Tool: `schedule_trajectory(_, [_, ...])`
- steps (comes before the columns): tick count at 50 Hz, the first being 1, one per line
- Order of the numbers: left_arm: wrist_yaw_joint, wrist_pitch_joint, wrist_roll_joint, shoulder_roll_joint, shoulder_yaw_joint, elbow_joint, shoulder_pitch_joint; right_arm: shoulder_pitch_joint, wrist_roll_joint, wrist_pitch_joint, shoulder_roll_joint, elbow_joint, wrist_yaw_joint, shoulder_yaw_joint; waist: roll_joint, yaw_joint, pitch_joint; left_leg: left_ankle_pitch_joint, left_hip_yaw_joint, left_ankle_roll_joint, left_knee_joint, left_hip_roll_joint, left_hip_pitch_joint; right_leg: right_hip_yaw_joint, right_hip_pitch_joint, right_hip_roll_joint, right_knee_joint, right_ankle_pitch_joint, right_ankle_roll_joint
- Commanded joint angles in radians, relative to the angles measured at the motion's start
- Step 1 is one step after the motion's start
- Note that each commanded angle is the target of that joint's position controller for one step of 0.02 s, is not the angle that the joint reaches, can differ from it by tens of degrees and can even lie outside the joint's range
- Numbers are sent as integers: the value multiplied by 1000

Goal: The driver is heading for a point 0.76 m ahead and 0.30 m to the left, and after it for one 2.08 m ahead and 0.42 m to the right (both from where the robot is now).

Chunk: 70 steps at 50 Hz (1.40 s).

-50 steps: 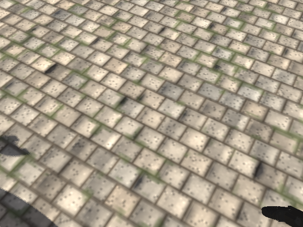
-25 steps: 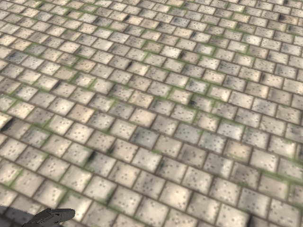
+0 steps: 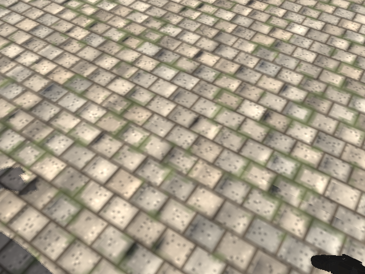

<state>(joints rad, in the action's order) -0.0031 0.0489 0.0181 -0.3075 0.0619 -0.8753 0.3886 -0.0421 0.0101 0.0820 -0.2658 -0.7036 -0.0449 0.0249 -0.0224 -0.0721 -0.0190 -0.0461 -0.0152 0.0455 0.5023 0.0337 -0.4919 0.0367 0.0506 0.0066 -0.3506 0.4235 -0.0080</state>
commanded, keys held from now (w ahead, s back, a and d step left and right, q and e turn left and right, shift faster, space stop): w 0.18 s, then w+q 0.82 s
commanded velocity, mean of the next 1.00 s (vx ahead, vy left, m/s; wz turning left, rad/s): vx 0.50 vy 0.00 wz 0.35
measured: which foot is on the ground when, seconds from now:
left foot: down 0.00-0.52, up 0.54-1.00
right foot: down 0.00-0.02, up 0.04-0.50, down 0.52-1.00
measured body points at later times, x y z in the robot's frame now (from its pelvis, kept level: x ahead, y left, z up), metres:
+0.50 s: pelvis +0.27 +0.00 +0.01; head +0.30 +0.01 +0.46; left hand +0.49 +0.25 -0.07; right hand +0.27 -0.28 -0.11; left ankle +0.13 +0.11 -0.72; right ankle +0.43 -0.11 -0.71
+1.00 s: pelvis +0.52 +0.06 +0.00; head +0.54 +0.09 +0.45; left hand +0.42 +0.34 -0.13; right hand +0.81 -0.08 -0.07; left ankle +0.61 +0.22 -0.71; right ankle +0.43 -0.12 -0.72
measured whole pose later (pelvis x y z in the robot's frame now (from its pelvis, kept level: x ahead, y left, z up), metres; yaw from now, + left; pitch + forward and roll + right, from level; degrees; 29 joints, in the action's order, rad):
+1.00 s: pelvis +0.52 +0.06 +0.00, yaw +24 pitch +1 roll -3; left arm 0.00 0.06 0.02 -0.31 0.09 -0.89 0.29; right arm -0.08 0.02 0.01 -0.28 -0.66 -0.05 0.06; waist -0.03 -0.08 -0.05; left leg -0.12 -0.03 0.07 0.65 0.08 -0.58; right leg 0.26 0.10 -0.04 -0.28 0.37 -0.06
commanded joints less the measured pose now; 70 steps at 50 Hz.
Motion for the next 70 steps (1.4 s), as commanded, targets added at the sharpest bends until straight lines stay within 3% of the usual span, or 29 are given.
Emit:
schedule_trajectory(1, [-4, 18, -16, -33, -9, 88, 69, -378, -23, 1, -304, -34, 19, 102, -151, 163, 340, -124, 431, 221, -3, 277, 809, 7, -522, -28, -698, -379, 34])
schedule_trajectory(2, [0, 38, -13, -34, -13, 74, 61, -410, -5, -4, -253, -44, 16, 88, -253, 178, 406, -276, 743, 273, -177, 349, 880, -115, -701, 51, -879, 151, 19])
schedule_trajectory(3, [9, 53, 16, -123, 11, 94, -15, -353, 1, -2, -202, -39, 16, 69, -167, 181, 268, -377, 652, 230, -207, 328, 782, -162, -806, -12, -959, 122, 35])
schedule_trajectory(4, [11, 59, 25, -129, 11, 116, -91, -285, -1, -3, -178, -27, 17, 61, -104, 158, 159, -342, 523, 201, -223, 294, 643, -126, -817, -66, -933, 34, 48])
schedule_trajectory(5, [7, 58, 9, -120, 12, 123, -130, -227, -10, -1, -152, -24, 14, 53, -46, 130, 79, -254, 426, 188, -255, 255, 503, -107, -788, -103, -870, -45, 47])
schedule_trajectory(7, [3, 38, -4, -95, 15, 108, -95, -171, -21, 11, -115, -19, 11, 43, -80, 73, 49, -117, 317, 176, -311, 200, 360, -116, -672, -147, -789, -139, 37])
schedule_trajectory(13, [-7, 24, -27, -48, 7, 153, -223, -244, -5, 17, -158, -72, 32, 58, -25, 83, -5, 89, 191, 194, -373, 159, 340, -98, -730, -142, -513, -362, -22])
schedule_trajectory(20, [28, 57, -8, -28, -5, 214, -452, -370, 14, -14, -180, -124, 55, 67, -39, 157, -41, 34, 202, 161, -306, 154, 405, -85, -647, -60, -177, -514, -33])
schedule_trajectory(25, [32, 79, -6, -103, 26, 186, -324, -347, 13, -36, -190, -122, 68, 78, -81, 58, 28, 166, 263, 111, -111, 158, 440, -73, -390, -28, -70, -382, 30])
schedule_trajectory(26, [23, 82, -17, -148, 46, 154, -184, -339, 4, -36, -153, -109, 65, 64, -57, -5, 141, 170, 226, 81, 72, 96, 362, -102, -157, -75, -97, -389, 73])
schedule_trajectory(27, [12, 77, -27, -219, 63, 136, -11, -338, -21, -35, -85, -72, 65, 41, 90, -62, 314, -106, 149, 39, 389, 1, 175, -305, 132, -273, -132, -367, 127])
schedule_trajectory(28, [20, 64, -28, -254, 69, 117, -2, -477, 14, -16, -22, -44, 61, 25, 405, 21, 400, -570, 115, -3, 667, -99, -170, -746, 361, -450, -4, -130, 265])
schedule_trajectory(29, [21, 62, -19, -135, 41, 137, -44, -427, 35, -14, -139, -69, 63, 50, 249, -8, 291, -528, 180, -7, 772, -27, -263, -716, 276, -415, 44, 11, 234])
schedule_trajectory(30, [17, 61, -15, -85, 27, 141, -95, -335, 37, -17, -178, -51, 62, 65, 171, -14, 166, -430, 158, -7, 774, 8, -284, -541, 150, -378, 58, -30, 193])
schedule_trajectory(31, [18, 60, -21, -71, 21, 139, -149, -303, 30, -22, -161, -47, 65, 66, 104, 15, 106, -353, 140, -15, 750, 46, -241, -435, 29, -336, 83, -146, 177])
schedule_trajectory(33, [17, 61, -32, -45, 15, 127, -206, -293, 21, -38, -126, -36, 57, 70, 136, 59, 38, -273, 138, -25, 682, 94, -169, -283, -119, -284, 142, -267, 169])
schedule_trajectory(37, [11, 76, -27, -79, 33, 97, -217, -243, 16, -66, -78, 6, 51, 62, 103, 75, -9, -192, 118, -48, 583, 116, -191, -132, -182, -286, 216, -400, 201])
schedule_trajectory(42, [0, 62, -23, -124, 46, 74, -197, -115, 14, -55, -60, 50, 21, 49, 74, 36, -35, 38, 59, -43, 307, 101, -163, 46, -145, -259, 228, -474, 179])
schedule_trajectory(47, [-4, 33, 3, -169, 63, 43, -135, 5, 12, -59, -76, 113, -3, 50, 71, 9, -70, -14, -4, 2, 162, 71, -157, 116, -12, -302, 177, -534, 144])
schedule_trajectory(49, [-6, 19, 15, -198, 72, 43, -143, -22, 8, -65, -105, 123, -7, 65, 94, 46, -35, -114, -53, 40, 144, 20, -74, 148, 30, -306, 65, -797, 123])
schedule_trajectory(51, [-7, 4, 27, -203, 72, 50, -168, -241, 11, -73, -173, 71, 1, 108, 84, 179, 90, -109, -108, 98, 77, -75, 236, 203, -29, -261, -256, -1007, 83])
schedule_trajectory(52, [-11, 7, 2, -161, 55, 61, -147, -423, 17, -83, -252, 20, 20, 146, 2, 252, 183, -91, 12, 146, 60, -38, 547, 210, -251, -220, -553, -781, 34])
schedule_trajectory(53, [-2, 28, -44, -13, 7, 123, -66, -384, 27, -75, -374, 28, 28, 160, -294, 123, 239, -281, 580, 320, -51, 217, 830, 144, -704, -21, -909, 115, -31])
schedule_trajectory(54, [10, 65, -12, -77, 10, 129, -143, -396, 17, -53, -299, 74, 18, 132, -169, 183, 380, -441, 852, 369, -208, 297, 877, -109, -804, 6, -1027, 195, -16])
schedule_trajectory(55, [17, 84, 29, -136, 26, 159, -240, -365, 7, -34, -237, 63, 12, 112, -99, 197, 242, -378, 732, 316, -238, 282, 799, -117, -891, -35, -1025, 95, 9])
schedule_trajectory(57, [5, 98, -7, -123, 24, 149, -245, -246, 5, -22, -183, 73, 15, 94, -4, 115, 107, -168, 516, 256, -228, 204, 536, -119, -799, -111, -858, -55, 21])
schedule_trajectory(58, [3, 89, -18, -132, 30, 140, -224, -201, -6, -20, -157, 90, 20, 84, -21, 79, 91, -73, 453, 244, -244, 174, 444, -130, -724, -132, -804, -97, 18])
schedule_trajectory(63, [9, 43, -25, -72, 15, 129, -234, -222, -10, -6, -156, 62, 44, 76, -21, 72, 43, 178, 254, 231, -314, 136, 334, -82, -691, -141, -590, -295, -40])
schedule_trajectory(70, [36, 48, 2, -46, -6, 169, -402, -297, -14, 5, -170, -17, 50, 70, -32, 156, -48, 48, 111, 153, -370, 134, 397, -52, -685, -103, -263, -623, -4])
